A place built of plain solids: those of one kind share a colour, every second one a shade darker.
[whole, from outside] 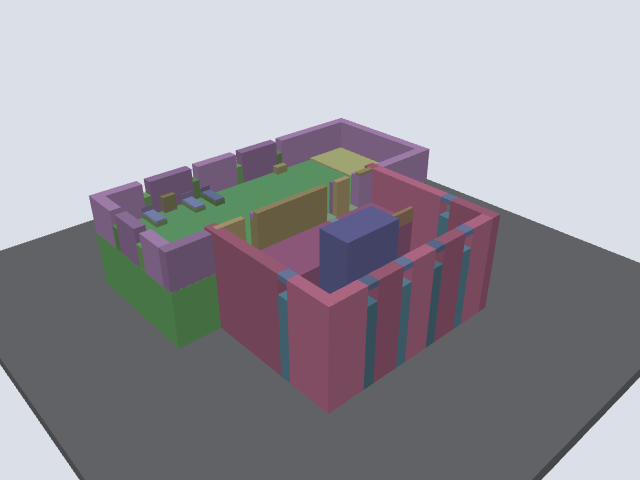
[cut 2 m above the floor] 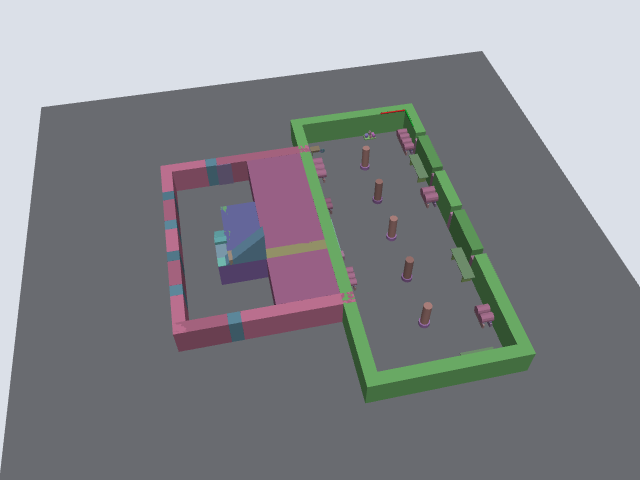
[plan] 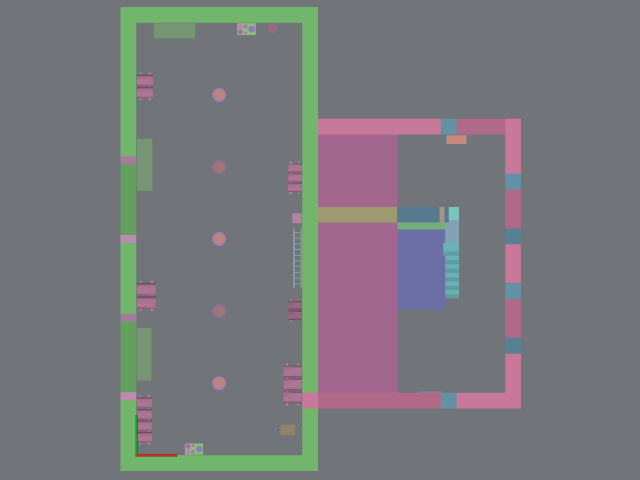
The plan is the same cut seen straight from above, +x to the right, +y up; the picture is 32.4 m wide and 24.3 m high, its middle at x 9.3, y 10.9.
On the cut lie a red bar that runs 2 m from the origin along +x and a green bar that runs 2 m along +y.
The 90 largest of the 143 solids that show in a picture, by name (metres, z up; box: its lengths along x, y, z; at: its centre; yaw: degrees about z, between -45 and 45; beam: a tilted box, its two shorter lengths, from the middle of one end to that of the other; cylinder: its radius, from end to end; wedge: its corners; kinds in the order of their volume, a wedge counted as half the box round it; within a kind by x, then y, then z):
{
 "floor_gallery_1": {"box": [4.02, 8.72, 4.81], "at": [11.21, 7.52, 2.1]},
 "floor_gallery_2": {"box": [4.02, 3.66, 4.81], "at": [11.21, 14.41, 2.1]},
 "wall_undercroft_1": {"box": [0.8, 3.59, 4.5], "at": [-0.4, 0.99, 1.95]},
 "wall_undercroft_2": {"box": [0.8, 3.58, 4.5], "at": [-0.4, 4.98, 1.95]},
 "wall_undercroft_3": {"box": [0.8, 3.58, 4.5], "at": [-0.4, 8.96, 1.95]},
 "wall_undercroft_4": {"box": [0.8, 3.58, 4.5], "at": [-0.4, 12.94, 1.95]},
 "wall_undercroft_5": {"box": [0.8, 7.57, 4.5], "at": [-0.4, 18.91, 1.95]},
 "wall_undercroft_6": {"box": [10.0, 0.8, 4.5], "at": [4.2, -0.4, 1.95]},
 "wall_undercroft_7": {"box": [10.0, 0.8, 4.5], "at": [4.2, 22.3, 1.95]},
 "wall_undercroft_8": {"box": [0.8, 23.5, 4.5], "at": [8.8, 10.95, 1.95]},
 "wall_vestibule_1": {"box": [0.8, 0.8, 7.51], "at": [8.8, 2.76, 3.46]},
 "wall_vestibule_2": {"box": [0.8, 0.8, 7.51], "at": [8.8, 16.64, 3.46]},
 "wall_vestibule_3": {"box": [7.01, 0.8, 7.51], "at": [11.91, 2.76, 3.46]},
 "wall_vestibule_4": {"box": [7.01, 0.8, 7.51], "at": [11.91, 16.64, 3.46]},
 "wall_vestibule_5": {"box": [3.27, 0.8, 7.51], "at": [17.85, 2.76, 3.46]},
 "wall_vestibule_6": {"box": [3.27, 0.8, 7.51], "at": [17.85, 16.64, 3.46]},
 "wall_vestibule_7": {"box": [0.8, 2.78, 7.51], "at": [19.08, 3.76, 3.46]},
 "wall_vestibule_8": {"box": [0.8, 1.97, 7.51], "at": [19.08, 6.93, 3.46]},
 "wall_vestibule_9": {"box": [0.8, 1.97, 7.51], "at": [19.08, 9.7, 3.46]},
 "wall_vestibule_10": {"box": [0.8, 1.97, 7.51], "at": [19.08, 12.47, 3.46]},
 "wall_vestibule_11": {"box": [0.8, 2.78, 7.51], "at": [19.08, 15.65, 3.46]},
 "wall_dorter_1": {"box": [0.8, 3.52, 2.8], "at": [-0.4, 0.96, 5.61]},
 "wall_dorter_2": {"box": [0.8, 3.43, 2.8], "at": [-0.4, 4.98, 5.61]},
 "wall_dorter_3": {"box": [0.8, 3.43, 2.8], "at": [-0.4, 8.96, 5.61]},
 "wall_dorter_4": {"box": [0.8, 3.43, 2.8], "at": [-0.4, 12.94, 5.61]},
 "wall_dorter_5": {"box": [0.8, 7.5, 2.8], "at": [-0.4, 18.95, 5.61]},
 "wall_dorter_6": {"box": [3.05, 0.8, 2.8], "at": [0.72, -0.4, 5.61]},
 "wall_dorter_7": {"box": [2.5, 0.8, 2.8], "at": [4.2, -0.4, 5.61]},
 "wall_dorter_8": {"box": [10.0, 0.8, 2.8], "at": [4.2, 22.3, 5.61]},
 "wall_dorter_9": {"box": [3.05, 0.8, 2.8], "at": [7.67, -0.4, 5.61]},
 "wall_dorter_10": {"box": [0.8, 5.6, 2.8], "at": [8.8, 2.0, 5.61]},
 "wall_dorter_11": {"box": [0.8, 6.0, 2.8], "at": [8.8, 8.75, 5.61]},
 "wall_dorter_12": {"box": [0.8, 1.23, 2.8], "at": [8.8, 13.32, 5.61]},
 "wall_dorter_13": {"box": [0.8, 7.82, 2.8], "at": [8.8, 18.79, 5.61]},
 "wall_core_1": {"box": [2.42, 4.5, 7.26], "at": [14.43, 9.63, 3.58]},
 "floor_dorter_1": {"box": [8.4, 21.9, 0.4], "at": [4.2, 10.95, 4.31]},
 "wall_vestibule_under_light_1": {"box": [0.8, 0.8, 6.16], "at": [15.81, 2.76, 2.78]},
 "wall_vestibule_under_light_2": {"box": [0.8, 0.8, 6.16], "at": [15.81, 16.64, 2.78]},
 "wall_vestibule_under_light_3": {"box": [0.8, 0.8, 6.16], "at": [19.08, 5.55, 2.78]},
 "wall_vestibule_under_light_4": {"box": [0.8, 0.8, 6.16], "at": [19.08, 8.32, 2.78]},
 "wall_vestibule_under_light_5": {"box": [0.8, 0.8, 6.16], "at": [19.08, 11.09, 2.78]},
 "wall_vestibule_under_light_6": {"box": [0.8, 0.8, 6.16], "at": [19.08, 13.85, 2.78]},
 "wall_wallhead_1": {"box": [0.45, 2.09, 3.0], "at": [8.97, 3.76, 5.71]},
 "wall_wallhead_2": {"box": [0.45, 6.0, 3.0], "at": [8.97, 8.75, 5.71]},
 "wall_wallhead_3": {"box": [0.45, 1.23, 3.0], "at": [8.97, 13.32, 5.71]},
 "wall_wallhead_4": {"box": [0.45, 1.81, 3.0], "at": [8.97, 15.79, 5.71]},
 "mass_under_upper_1": {"box": [7.14, 0.69, 2.25], "at": [12.77, 12.23, 0.82]},
 "mass_under_head_1": {"box": [4.01, 0.8, 2.26], "at": [11.21, 12.18, 3.08]},
 "wall_right_1": {"box": [2.42, 0.45, 5.26], "at": [14.43, 11.66, 4.58]},
 "wall_dorter_under_light_1": {"box": [0.8, 0.55, 1.75], "at": [-0.4, 2.99, 5.08]},
 "wall_dorter_under_light_2": {"box": [0.8, 0.55, 1.75], "at": [-0.4, 6.97, 5.08]},
 "wall_dorter_under_light_3": {"box": [0.8, 0.55, 1.75], "at": [-0.4, 10.95, 5.08]},
 "wall_dorter_under_light_4": {"box": [0.8, 0.55, 1.75], "at": [-0.4, 14.93, 5.08]},
 "wall_dorter_under_light_5": {"box": [0.7, 0.8, 1.75], "at": [2.6, -0.4, 5.08]},
 "wall_dorter_under_light_6": {"box": [0.7, 0.8, 1.75], "at": [5.8, -0.4, 5.08]},
 "floor_dais_1": {"box": [8.4, 3.65, 0.16], "at": [4.2, 20.07, 4.59]},
 "fill_under_steps_1": {"wedge": [[13.2, 11.78, 1.95], [13.2, 11.78, 4.29], [13.2, 12.58, 1.95], [13.2, 12.58, 4.29], [15.82, 11.78, 1.95], [15.82, 11.78, 2.01], [15.82, 12.58, 1.95], [15.82, 12.58, 2.01]]},
 "pier_undercroft_1": {"cylinder": 0.27, "from": [4.2, 3.65, 0.26], "to": [4.2, 3.65, 2.28]},
 "pier_undercroft_2": {"cylinder": 0.27, "from": [4.2, 7.3, 0.28], "to": [4.2, 7.3, 2.28]},
 "pier_undercroft_3": {"cylinder": 0.27, "from": [4.2, 10.95, 0.27], "to": [4.2, 10.95, 2.28]},
 "pier_undercroft_4": {"cylinder": 0.27, "from": [4.2, 14.6, 0.25], "to": [4.2, 14.6, 2.28]},
 "pier_undercroft_5": {"cylinder": 0.27, "from": [4.2, 18.25, 0.29], "to": [4.2, 18.25, 2.28]},
 "wall_undercroft_under_light_1": {"box": [0.8, 0.4, 1.75], "at": [-0.4, 2.99, 0.57]},
 "wall_undercroft_under_light_2": {"box": [0.8, 0.4, 1.75], "at": [-0.4, 6.97, 0.57]},
 "wall_undercroft_under_light_3": {"box": [0.8, 0.4, 1.75], "at": [-0.4, 10.95, 0.57]},
 "wall_undercroft_under_light_4": {"box": [0.8, 0.4, 1.75], "at": [-0.4, 14.93, 0.57]},
 "bed_frame_dorter_1": {"box": [1.88, 0.87, 0.3], "at": [0.97, 6.0, 4.66]},
 "bed_frame_dorter_2": {"box": [1.93, 0.88, 0.33], "at": [0.99, 2.8, 4.68]},
 "bed_frame_dorter_3": {"box": [1.99, 0.8, 0.38], "at": [1.02, 7.65, 4.7]},
 "wall_vestibule_over_light_1": {"box": [0.8, 0.8, 0.35], "at": [15.81, 2.76, 7.04]},
 "wall_vestibule_over_light_2": {"box": [0.8, 0.8, 0.35], "at": [15.81, 16.64, 7.04]},
 "wall_vestibule_over_light_3": {"box": [0.8, 0.8, 0.35], "at": [19.08, 5.55, 7.04]},
 "wall_vestibule_over_light_4": {"box": [0.8, 0.8, 0.35], "at": [19.08, 8.32, 7.04]},
 "wall_vestibule_over_light_5": {"box": [0.8, 0.8, 0.35], "at": [19.08, 11.09, 7.04]},
 "wall_vestibule_over_light_6": {"box": [0.8, 0.8, 0.35], "at": [19.08, 13.85, 7.04]},
 "parapet_gallery_1": {"box": [0.3, 3.67, 1.06], "at": [13.07, 14.41, 5.04]},
 "threshold_wall_head_1": {"box": [0.8, 1.65, 0.3], "at": [8.8, 12.23, 4.36]},
 "threshold_wall_head_2": {"box": [0.8, 1.65, 0.3], "at": [8.8, 14.41, 4.36]},
 "jamb_wall_head_1": {"box": [0.8, 0.35, 2.05], "at": [8.8, 5.92, 5.54]},
 "aumbry_carcase_vestibule_1": {"box": [1.0, 0.44, 1.12], "at": [16.21, 15.98, 0.65]},
 "aumbry_carcase_dorter_1": {"box": [0.42, 1.03, 1.13], "at": [0.25, 4.41, 5.17]},
 "bed_pallet_dorter_1": {"box": [1.76, 0.81, 0.11], "at": [1.0, 6.0, 4.87]},
 "bed_pallet_dorter_2": {"box": [1.81, 0.82, 0.11], "at": [1.02, 2.8, 4.9]},
 "bed_pallet_dorter_3": {"box": [1.87, 0.74, 0.11], "at": [1.05, 7.65, 4.94]},
 "chest_dorter_1": {"box": [0.56, 1.05, 0.6], "at": [0.31, 14.72, 4.81]},
 "floor_head_the_stone_1": {"box": [0.8, 1.14, 0.3], "at": [15.94, 11.31, 2.1]},
 "floor_turn_1": {"box": [1.09, 0.69, 0.3], "at": [15.79, 12.23, 2.1]},
 "door_leaf_far_1": {"box": [1.1, 0.06, 2.15], "at": [14.93, 3.2, 1.02]},
 "cask_undercroft_1": {"cylinder": 0.24, "from": [6.91, 21.62, 0.0], "to": [6.91, 21.62, 0.67]},
 "table_top_undercroft_1": {"box": [0.77, 2.62, 0.06], "at": [0.42, 14.71, 0.75]}
}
